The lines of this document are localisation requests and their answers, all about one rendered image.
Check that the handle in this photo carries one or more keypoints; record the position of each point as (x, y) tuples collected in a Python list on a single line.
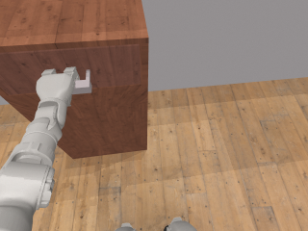
[(83, 86)]

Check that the drawer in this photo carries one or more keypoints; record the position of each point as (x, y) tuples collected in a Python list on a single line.
[(110, 66)]

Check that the robot right thigh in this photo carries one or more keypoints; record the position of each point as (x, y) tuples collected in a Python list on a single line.
[(180, 225)]

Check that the cabinet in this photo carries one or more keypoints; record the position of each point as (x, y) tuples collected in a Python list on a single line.
[(108, 120)]

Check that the robot left forearm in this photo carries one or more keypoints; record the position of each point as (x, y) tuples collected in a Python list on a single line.
[(42, 135)]

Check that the left robot hand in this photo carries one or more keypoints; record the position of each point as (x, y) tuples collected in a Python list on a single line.
[(57, 85)]

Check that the robot left upper arm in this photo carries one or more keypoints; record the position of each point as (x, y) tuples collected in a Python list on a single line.
[(24, 188)]

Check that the robot right shin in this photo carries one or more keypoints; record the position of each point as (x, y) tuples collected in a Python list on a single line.
[(176, 219)]

